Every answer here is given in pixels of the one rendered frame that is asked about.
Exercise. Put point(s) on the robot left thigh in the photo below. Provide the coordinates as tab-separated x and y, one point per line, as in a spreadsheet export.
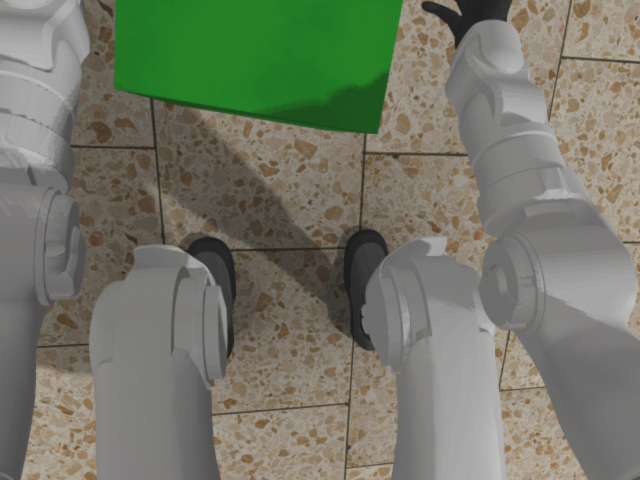
153	411

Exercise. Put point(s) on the robot left forearm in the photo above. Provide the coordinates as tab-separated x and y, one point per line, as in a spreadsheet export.
42	46

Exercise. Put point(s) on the robot right forearm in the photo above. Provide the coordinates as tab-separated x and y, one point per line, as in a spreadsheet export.
521	176

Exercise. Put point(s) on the robot right upper arm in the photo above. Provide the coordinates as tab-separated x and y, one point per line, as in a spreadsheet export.
567	293

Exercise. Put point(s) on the right robot hand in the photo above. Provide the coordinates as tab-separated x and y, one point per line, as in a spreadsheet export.
473	11

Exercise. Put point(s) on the carton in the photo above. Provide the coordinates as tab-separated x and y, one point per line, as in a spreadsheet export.
321	64

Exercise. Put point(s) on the robot left upper arm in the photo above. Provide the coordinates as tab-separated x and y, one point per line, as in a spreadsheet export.
42	259

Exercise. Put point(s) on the robot right foot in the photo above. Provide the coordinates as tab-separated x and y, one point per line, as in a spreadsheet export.
364	251

